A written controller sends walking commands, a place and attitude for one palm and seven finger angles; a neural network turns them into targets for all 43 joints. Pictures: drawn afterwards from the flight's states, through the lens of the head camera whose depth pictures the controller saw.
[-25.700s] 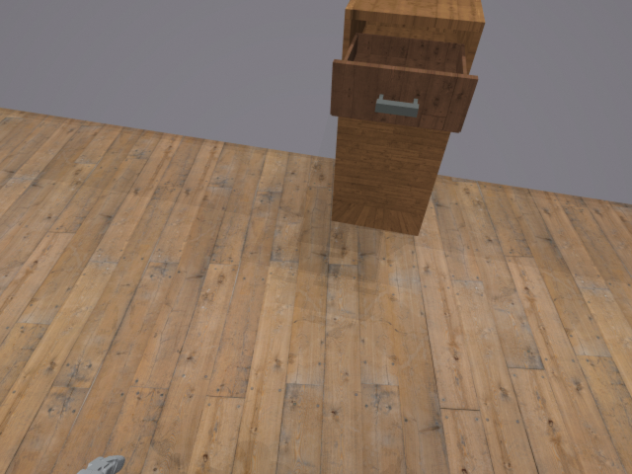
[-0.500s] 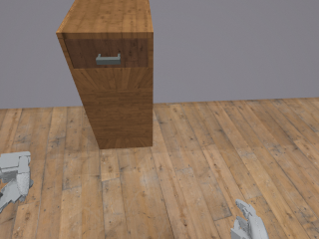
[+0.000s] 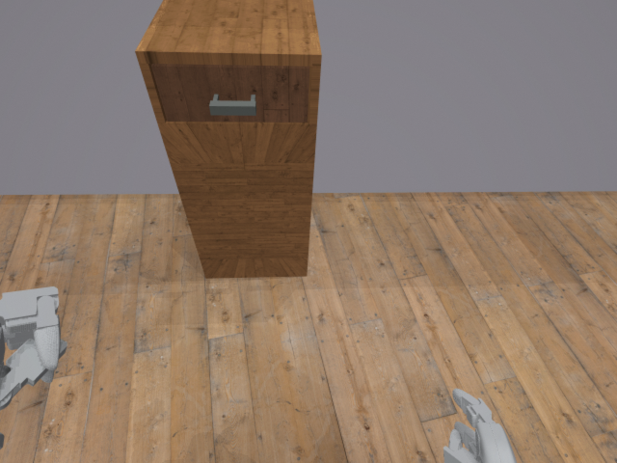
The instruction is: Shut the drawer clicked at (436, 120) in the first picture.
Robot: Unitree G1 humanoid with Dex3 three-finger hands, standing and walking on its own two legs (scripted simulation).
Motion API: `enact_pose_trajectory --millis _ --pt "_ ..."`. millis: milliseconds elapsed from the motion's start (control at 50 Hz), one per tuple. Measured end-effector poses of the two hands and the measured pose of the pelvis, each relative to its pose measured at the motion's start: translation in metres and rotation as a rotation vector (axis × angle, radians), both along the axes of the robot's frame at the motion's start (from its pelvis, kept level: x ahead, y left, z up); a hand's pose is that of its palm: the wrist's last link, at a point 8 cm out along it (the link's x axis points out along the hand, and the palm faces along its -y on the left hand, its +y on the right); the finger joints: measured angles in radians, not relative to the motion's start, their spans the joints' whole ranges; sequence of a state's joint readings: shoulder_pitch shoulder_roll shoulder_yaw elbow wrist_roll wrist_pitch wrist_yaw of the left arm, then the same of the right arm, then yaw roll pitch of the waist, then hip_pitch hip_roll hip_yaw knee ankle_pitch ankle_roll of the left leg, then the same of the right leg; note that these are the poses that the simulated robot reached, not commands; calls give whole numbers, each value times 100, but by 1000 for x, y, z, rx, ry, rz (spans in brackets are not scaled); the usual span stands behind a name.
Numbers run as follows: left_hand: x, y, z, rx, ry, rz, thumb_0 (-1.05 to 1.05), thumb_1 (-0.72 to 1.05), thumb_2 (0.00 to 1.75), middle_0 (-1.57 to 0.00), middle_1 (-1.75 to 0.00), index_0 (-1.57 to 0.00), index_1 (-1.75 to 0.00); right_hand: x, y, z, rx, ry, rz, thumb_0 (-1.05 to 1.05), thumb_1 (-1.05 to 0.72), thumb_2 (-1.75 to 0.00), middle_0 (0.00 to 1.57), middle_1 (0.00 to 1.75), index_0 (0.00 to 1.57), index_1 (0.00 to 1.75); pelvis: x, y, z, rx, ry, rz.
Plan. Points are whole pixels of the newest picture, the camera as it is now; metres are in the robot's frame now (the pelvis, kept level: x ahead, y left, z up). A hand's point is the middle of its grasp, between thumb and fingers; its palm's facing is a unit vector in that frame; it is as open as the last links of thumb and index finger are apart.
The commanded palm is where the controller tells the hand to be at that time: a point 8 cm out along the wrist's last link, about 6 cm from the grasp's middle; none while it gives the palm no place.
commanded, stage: let the arm hang, fingers relaxed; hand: left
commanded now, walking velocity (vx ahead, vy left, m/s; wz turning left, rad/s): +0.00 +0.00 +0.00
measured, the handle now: (234, 103) +0.84 +0.22 +0.00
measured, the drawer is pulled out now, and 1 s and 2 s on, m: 0.00 0.00 0.00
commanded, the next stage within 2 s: look to check the result in 1.14 s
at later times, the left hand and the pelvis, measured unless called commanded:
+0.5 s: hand out of the picture -0.01 +0.19 -0.18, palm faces +0.04 -0.98 -0.22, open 4.1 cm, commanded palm none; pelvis -0.01 -0.01 -0.01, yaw +2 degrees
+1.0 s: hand out of the picture +0.04 +0.18 -0.17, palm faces +0.02 -0.97 -0.23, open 7.3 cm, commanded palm none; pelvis +0.00 -0.01 +0.00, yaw +1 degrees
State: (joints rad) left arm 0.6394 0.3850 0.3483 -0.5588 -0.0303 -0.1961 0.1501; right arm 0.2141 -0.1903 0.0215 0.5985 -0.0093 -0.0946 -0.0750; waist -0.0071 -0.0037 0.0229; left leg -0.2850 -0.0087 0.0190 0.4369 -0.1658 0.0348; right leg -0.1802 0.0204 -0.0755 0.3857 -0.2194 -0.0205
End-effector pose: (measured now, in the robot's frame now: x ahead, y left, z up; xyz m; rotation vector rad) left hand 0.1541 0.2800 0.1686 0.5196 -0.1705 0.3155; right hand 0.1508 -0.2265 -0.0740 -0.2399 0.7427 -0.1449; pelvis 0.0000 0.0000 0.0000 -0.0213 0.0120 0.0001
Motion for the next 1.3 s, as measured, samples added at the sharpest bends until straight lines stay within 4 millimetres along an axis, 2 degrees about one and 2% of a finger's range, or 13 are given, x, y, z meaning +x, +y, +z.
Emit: enact_pose_trajectory --millis 60,100,160,200,260,300,360,480,600,780,1000,1140,1300 --pt "3 3 -7 11 24 -12 1 89 90 -140 -160 -140 -160 6 -1 -3 7 -4 19 1 -90 -90 21 30 20 30 2 2 -1 -2 7 7" --pt "14 11 -51 -28 193 -5 0 89 90 -140 -159 -140 -159 9 -5 -17 23 35 58 1 -90 -90 21 30 20 30 -1 6 -5 -2 12 18" --pt "14 20 -142 -145 560 71 0 90 90 -136 -156 -136 -156 7 -14 -36 28 100 59 0 -90 -90 21 30 20 30 -5 11 -11 5 10 17" --pt "-3 14 -198 -218 787 108 0 90 90 -132 -152 -132 -152 -2 -20 -43 22 139 45 0 -90 -90 21 30 20 30 -7 10 -14 12 4 15" --pt "-41 -8 -260 -324 1044 124 0 90 90 -123 -143 -123 -143 -26 -28 -46 -1 222 25 0 -90 -90 21 30 20 29 -9 5 -14 18 -6 17" --pt "-70 -26 -289 -396 1174 129 1 90 90 -117 -136 -116 -136 -45 -33 -47 -22 297 10 0 -90 -90 21 30 20 29 -10 1 -13 19 -12 22" --pt "-111 -49 -316 -477 1329 145 1 90 90 -106 -125 -106 -125 -76 -39 -47 -48 417 -14 0 -90 -90 21 30 20 29 -10 -4 -11 14 -16 30" --pt "-164 -40 -322 -527 1451 282 1 90 90 -83 -101 -82 -103 -122 -40 -53 -45 594 -49 0 -90 -90 20 30 20 29 -9 -9 -6 3 -19 44" --pt "-185 -27 -309 -490 1511 348 0 90 90 -60 -75 -60 -76 -136 -29 -65 13 629 -70 0 -90 -90 20 30 20 29 -7 -8 -2 5 -32 36" --pt "-161 -25 -300 -456 1462 348 0 90 90 -30 -42 -30 -42 -133 -15 -75 77 615 -72 0 -90 -90 21 30 20 29 -3 -9 0 15 -41 23" --pt "-121 -54 -307 -492 1405 255 0 90 90 -21 -31 -20 -31 -130 -18 -71 73 605 -100 0 -90 -90 20 30 20 29 5 -13 2 21 -45 12" --pt "-120 -69 -311 -516 1429 238 0 90 90 -20 -30 -20 -30 -134 -22 -69 69 627 -115 0 -90 -90 20 30 20 29 9 -17 2 22 -41 9" --pt "-133 -69 -310 -514 1473 275 0 91 90 -20 -30 -20 -30 -137 -24 -70 74 652 -124 0 -90 -90 20 30 20 29 14 -21 3 23 -39 6"
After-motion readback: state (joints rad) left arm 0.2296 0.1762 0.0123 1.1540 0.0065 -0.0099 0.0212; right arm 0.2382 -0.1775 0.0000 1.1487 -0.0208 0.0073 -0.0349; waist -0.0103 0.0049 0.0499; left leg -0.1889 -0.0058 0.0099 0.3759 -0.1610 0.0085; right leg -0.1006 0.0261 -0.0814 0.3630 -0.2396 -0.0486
